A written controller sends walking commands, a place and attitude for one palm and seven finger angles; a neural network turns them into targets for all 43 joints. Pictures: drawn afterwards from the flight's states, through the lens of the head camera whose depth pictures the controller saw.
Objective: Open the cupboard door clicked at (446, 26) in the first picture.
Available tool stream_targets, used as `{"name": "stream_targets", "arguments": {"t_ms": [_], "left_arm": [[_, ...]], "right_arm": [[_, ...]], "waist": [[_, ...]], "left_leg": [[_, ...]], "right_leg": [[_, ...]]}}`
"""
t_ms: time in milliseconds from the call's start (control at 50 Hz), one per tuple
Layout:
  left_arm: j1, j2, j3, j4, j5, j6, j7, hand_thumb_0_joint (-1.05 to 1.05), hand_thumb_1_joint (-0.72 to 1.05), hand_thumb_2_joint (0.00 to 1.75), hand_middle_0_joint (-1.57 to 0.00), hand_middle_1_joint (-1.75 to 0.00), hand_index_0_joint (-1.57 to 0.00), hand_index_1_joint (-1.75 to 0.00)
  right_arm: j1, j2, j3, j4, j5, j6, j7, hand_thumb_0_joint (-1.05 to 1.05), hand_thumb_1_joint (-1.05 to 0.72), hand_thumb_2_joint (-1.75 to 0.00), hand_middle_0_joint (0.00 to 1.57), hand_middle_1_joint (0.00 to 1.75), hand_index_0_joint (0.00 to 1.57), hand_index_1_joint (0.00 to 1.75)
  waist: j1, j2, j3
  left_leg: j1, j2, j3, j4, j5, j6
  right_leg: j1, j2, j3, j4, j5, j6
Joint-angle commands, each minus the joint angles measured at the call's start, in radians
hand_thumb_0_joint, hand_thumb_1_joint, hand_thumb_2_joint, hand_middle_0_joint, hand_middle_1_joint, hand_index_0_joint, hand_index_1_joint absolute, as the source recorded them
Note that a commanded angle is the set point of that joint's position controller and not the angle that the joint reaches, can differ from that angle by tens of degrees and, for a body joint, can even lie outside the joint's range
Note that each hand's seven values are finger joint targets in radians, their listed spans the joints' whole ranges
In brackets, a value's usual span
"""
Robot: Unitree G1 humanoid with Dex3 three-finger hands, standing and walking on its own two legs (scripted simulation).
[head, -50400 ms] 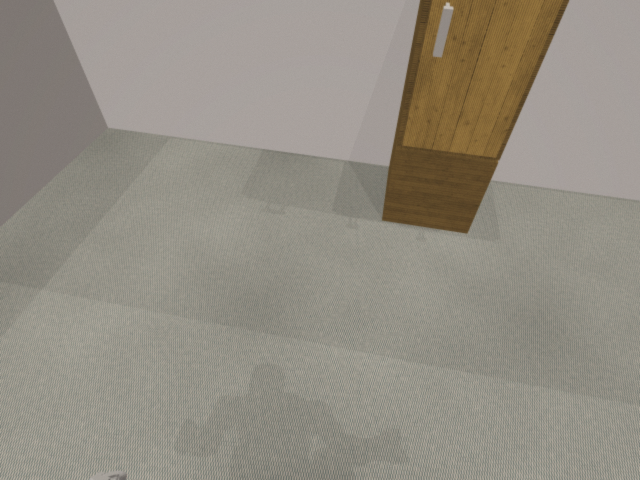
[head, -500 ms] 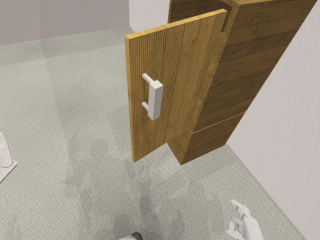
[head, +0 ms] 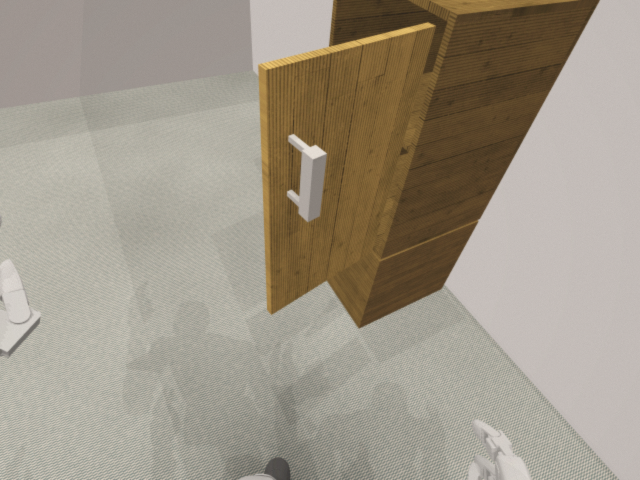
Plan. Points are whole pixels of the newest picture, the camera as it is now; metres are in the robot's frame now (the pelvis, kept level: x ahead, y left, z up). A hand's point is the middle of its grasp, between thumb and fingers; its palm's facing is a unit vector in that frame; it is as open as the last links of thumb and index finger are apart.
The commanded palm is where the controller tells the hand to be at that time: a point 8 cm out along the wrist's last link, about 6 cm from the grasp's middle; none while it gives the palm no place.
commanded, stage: stop stepping back and stand still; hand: left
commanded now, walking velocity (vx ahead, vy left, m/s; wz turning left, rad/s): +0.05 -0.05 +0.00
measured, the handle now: (302, 177) +0.54 +0.06 +0.08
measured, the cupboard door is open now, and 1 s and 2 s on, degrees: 100 100 100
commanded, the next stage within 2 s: let the arm hang, fingers relaxed in 0.74 s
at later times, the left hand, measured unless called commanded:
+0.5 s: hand (15, 357) +0.18 +0.27 +0.17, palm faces +0.34 -0.80 -0.50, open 7.4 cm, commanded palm +0.12 +0.31 +0.18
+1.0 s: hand (101, 454) +0.16 +0.26 -0.05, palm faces +0.07 -0.90 -0.43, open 7.4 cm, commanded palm none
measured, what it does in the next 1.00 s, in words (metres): steps on the spot: left foot, then right foot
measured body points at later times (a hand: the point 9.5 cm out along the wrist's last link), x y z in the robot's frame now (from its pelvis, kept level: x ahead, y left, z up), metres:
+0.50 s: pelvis -0.02 +0.01 +0.01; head -0.01 +0.02 +0.46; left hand +0.15 +0.31 +0.19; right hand +0.15 -0.21 -0.07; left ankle +0.01 +0.13 -0.73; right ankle -0.04 -0.07 -0.73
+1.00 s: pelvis -0.03 +0.02 +0.00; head -0.03 -0.01 +0.45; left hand +0.15 +0.31 -0.02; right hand +0.11 -0.25 -0.13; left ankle +0.01 +0.13 -0.73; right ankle -0.04 -0.07 -0.73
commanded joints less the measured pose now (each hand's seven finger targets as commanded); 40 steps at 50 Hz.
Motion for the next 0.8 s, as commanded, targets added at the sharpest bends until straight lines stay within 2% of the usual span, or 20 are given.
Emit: {"name": "stream_targets", "arguments": {"t_ms": [0, 20, 40, 60, 80, 120, 160, 180, 200, 220, 240, 260, 300, 340, 400, 460, 500, 580, 680, 780], "left_arm": [[0.172, 0.198, 0.112, -0.342, 0.001, -0.063, 0.004, 0.00, 0.90, 0.90, -0.20, -0.30, -0.20, -0.30], [0.163, 0.222, 0.135, -0.353, 0.003, -0.054, 0.005, 0.00, 0.90, 0.90, -0.20, -0.30, -0.20, -0.30], [0.110, 0.232, 0.153, -0.370, -0.001, -0.043, 0.008, 0.00, 0.90, 0.90, -0.20, -0.30, -0.20, -0.30], [0.086, 0.194, 0.135, -0.264, -0.002, -0.020, 0.004, 0.00, 0.90, 0.90, -0.20, -0.30, -0.20, -0.30], [0.030, 0.188, 0.128, -0.224, -0.005, -0.009, 0.002, 0.00, 0.90, 0.90, -0.20, -0.30, -0.20, -0.30], [-0.030, 0.168, 0.102, -0.097, 0.012, -0.014, 0.021, 0.00, 0.90, 0.90, -0.20, -0.30, -0.20, -0.30], [-0.077, 0.152, 0.077, -0.071, 0.027, -0.032, 0.029, 0.00, 0.90, 0.90, -0.20, -0.30, -0.20, -0.30], [-0.099, 0.151, 0.063, -0.096, 0.030, -0.042, 0.028, 0.00, 0.90, 0.90, -0.20, -0.30, -0.20, -0.30], [-0.116, 0.154, 0.056, -0.138, 0.033, -0.053, 0.025, 0.00, 0.90, 0.90, -0.20, -0.30, -0.20, -0.30], [-0.132, 0.161, 0.049, -0.180, 0.031, -0.056, 0.021, 0.00, 0.90, 0.90, -0.20, -0.30, -0.20, -0.30], [-0.056, 0.170, 0.067, -0.148, 0.034, -0.051, 0.017, 0.00, 0.90, 0.90, -0.20, -0.30, -0.20, -0.30], [-0.055, 0.160, 0.049, -0.216, 0.029, -0.050, 0.006, 0.00, 0.90, 0.90, -0.20, -0.30, -0.20, -0.30], [-0.036, 0.170, 0.059, -0.274, 0.026, -0.055, 0.003, 0.00, 0.90, 0.90, -0.20, -0.30, -0.20, -0.30], [0.024, 0.169, 0.080, -0.268, 0.027, -0.052, 0.010, 0.00, 0.90, 0.90, -0.20, -0.30, -0.20, -0.30], [0.105, 0.187, 0.127, -0.244, 0.026, -0.063, 0.017, 0.00, 0.90, 0.90, -0.20, -0.30, -0.20, -0.30], [0.139, 0.165, 0.129, -0.174, 0.009, -0.068, 0.017, 0.00, 0.90, 0.90, -0.20, -0.30, -0.20, -0.30], [0.129, 0.150, 0.107, -0.151, 0.003, -0.066, 0.016, 0.00, 0.90, 0.90, -0.20, -0.30, -0.20, -0.30], [0.022, 0.157, 0.076, -0.138, 0.013, -0.063, 0.018, 0.00, 0.90, 0.90, -0.20, -0.30, -0.20, -0.30], [-0.040, 0.169, 0.062, -0.143, 0.027, -0.066, 0.019, 0.00, 0.90, 0.90, -0.20, -0.30, -0.20, -0.30], [0.017, 0.179, 0.084, -0.149, 0.024, -0.071, 0.021, 0.00, 0.90, 0.90, -0.20, -0.30, -0.20, -0.30]], "right_arm": [[-0.107, -0.125, -0.048, -0.196, 0.004, -0.050, 0.021, 0.00, -0.90, -0.90, 0.20, 0.30, 0.20, 0.30], [-0.116, -0.129, -0.056, -0.187, 0.002, -0.023, 0.020, 0.00, -0.90, -0.90, 0.20, 0.30, 0.20, 0.30], [-0.114, -0.128, -0.053, -0.157, -0.014, 0.001, 0.019, 0.00, -0.90, -0.90, 0.20, 0.30, 0.20, 0.30], [-0.114, -0.116, -0.047, -0.140, -0.006, 0.009, 0.014, 0.00, -0.90, -0.90, 0.20, 0.30, 0.20, 0.30], [-0.103, -0.117, -0.046, -0.133, -0.003, 0.012, 0.009, 0.00, -0.90, -0.90, 0.20, 0.30, 0.20, 0.30], [-0.131, -0.126, -0.034, -0.131, 0.008, -0.014, -0.017, 0.00, -0.90, -0.90, 0.20, 0.30, 0.20, 0.30], [-0.106, -0.139, -0.021, -0.110, 0.011, -0.038, -0.026, 0.00, -0.90, -0.90, 0.20, 0.30, 0.20, 0.30], [-0.112, -0.153, -0.029, -0.118, 0.015, -0.057, -0.032, 0.00, -0.90, -0.90, 0.20, 0.30, 0.20, 0.30], [-0.110, -0.165, -0.030, -0.133, 0.017, -0.067, -0.030, 0.00, -0.90, -0.90, 0.20, 0.30, 0.20, 0.30], [-0.108, -0.178, -0.039, -0.148, 0.025, -0.070, -0.025, 0.00, -0.90, -0.90, 0.20, 0.30, 0.20, 0.30], [-0.079, -0.153, -0.029, -0.142, 0.020, -0.072, -0.020, 0.00, -0.90, -0.90, 0.20, 0.30, 0.20, 0.30], [-0.079, -0.144, -0.024, -0.154, 0.017, -0.072, -0.010, 0.00, -0.90, -0.90, 0.20, 0.30, 0.20, 0.30], [-0.099, -0.141, -0.028, -0.159, 0.007, -0.086, 0.004, 0.00, -0.90, -0.90, 0.20, 0.30, 0.20, 0.30], [-0.109, -0.148, -0.029, -0.166, 0.004, -0.089, 0.012, 0.00, -0.90, -0.90, 0.20, 0.30, 0.20, 0.30], [-0.110, -0.148, -0.027, -0.180, 0.006, -0.080, 0.012, 0.00, -0.90, -0.90, 0.20, 0.30, 0.20, 0.30], [-0.107, -0.149, -0.040, -0.180, 0.015, -0.059, 0.014, 0.00, -0.90, -0.90, 0.20, 0.30, 0.20, 0.30], [-0.105, -0.147, -0.042, -0.175, 0.018, -0.049, 0.012, 0.00, -0.90, -0.90, 0.20, 0.30, 0.20, 0.30], [-0.119, -0.156, -0.045, -0.167, 0.019, -0.047, -0.003, 0.00, -0.90, -0.90, 0.20, 0.30, 0.20, 0.30], [-0.125, -0.163, -0.045, -0.163, 0.019, -0.052, -0.015, 0.00, -0.90, -0.90, 0.20, 0.30, 0.20, 0.30], [-0.120, -0.162, -0.046, -0.170, 0.017, -0.052, -0.012, 0.00, -0.90, -0.90, 0.20, 0.30, 0.20, 0.30]], "waist": [[0.040, 0.133, -0.228], [0.028, -0.038, -0.173], [0.028, -0.083, -0.141], [0.012, -0.135, -0.075], [-0.005, -0.137, -0.049], [0.000, -0.095, 0.051], [0.002, 0.003, 0.026], [0.012, 0.075, 0.002], [0.023, 0.112, -0.040], [0.027, 0.085, -0.093], [0.015, 0.099, -0.143], [0.015, 0.163, -0.175], [0.024, 0.187, -0.150], [0.031, 0.185, -0.118], [0.031, 0.190, -0.128], [0.020, 0.049, -0.138], [0.010, 0.040, -0.124], [0.008, 0.038, -0.072], [0.016, 0.056, -0.069], [0.025, 0.063, -0.094]], "left_leg": [[0.185, 0.017, 0.055, 0.017, -0.358, -0.062], [0.270, -0.025, 0.058, 0.337, -0.285, -0.055], [0.214, -0.034, 0.042, 0.572, -0.255, -0.054], [0.072, -0.016, -0.011, 0.678, -0.265, -0.049], [0.033, 0.009, -0.025, 0.688, -0.288, -0.047], [0.051, 0.066, -0.020, 0.416, -0.335, -0.008], [0.163, 0.052, 0.016, 0.103, -0.263, 0.017], [0.221, 0.071, -0.007, 0.026, -0.185, 0.025], [0.270, 0.119, -0.058, 0.014, -0.029, 0.039], [0.325, 0.152, -0.080, 0.052, 0.139, 0.044], [0.354, 0.152, -0.103, 0.056, 0.282, 0.048], [0.374, 0.161, -0.145, 0.023, 0.376, 0.036], [0.342, 0.206, -0.201, -0.059, 0.288, 0.039], [0.244, 0.224, -0.190, -0.103, 0.111, 0.065], [0.164, 0.172, -0.104, -0.072, -0.006, 0.036], [0.152, 0.089, -0.032, 0.026, -0.124, 0.009], [0.186, 0.070, -0.019, 0.078, -0.131, 0.003], [0.231, 0.064, -0.017, 0.061, -0.165, 0.009], [0.254, 0.065, -0.023, 0.018, -0.136, 0.018], [0.244, 0.062, -0.026, 0.012, -0.062, 0.017]], "right_leg": [[0.044, -0.077, 0.008, -0.353, 0.068, -0.040], [-0.246, -0.257, 0.224, -0.505, -0.041, -0.085], [-0.378, -0.383, 0.300, -0.534, -0.094, -0.159], [-0.399, -0.383, 0.320, -0.532, -0.199, -0.168], [-0.406, -0.367, 0.290, -0.526, -0.246, -0.153], [-0.307, -0.318, 0.235, -0.459, -0.010, -0.109], [-0.193, -0.255, 0.163, -0.350, 0.176, -0.061], [-0.154, -0.209, 0.128, -0.289, 0.304, -0.028], [-0.117, -0.163, 0.090, -0.229, 0.418, 0.006], [-0.092, -0.141, 0.068, -0.190, 0.513, 0.027], [-0.082, -0.118, 0.017, -0.138, 0.561, 0.034], [-0.077, -0.096, -0.015, -0.086, 0.490, 0.041], [-0.097, -0.079, -0.005, -0.066, 0.222, 0.041], [-0.048, -0.089, 0.006, -0.092, 0.187, 0.041], [0.061, -0.095, -0.006, -0.229, 0.331, 0.036], [0.050, -0.147, 0.094, -0.324, 0.417, 0.007], [-0.015, -0.185, 0.147, -0.364, 0.424, -0.010], [-0.111, -0.168, 0.122, -0.401, 0.300, 0.009], [-0.087, -0.150, 0.089, -0.396, 0.321, 0.021], [-0.025, -0.150, 0.075, -0.375, 0.403, 0.022]]}}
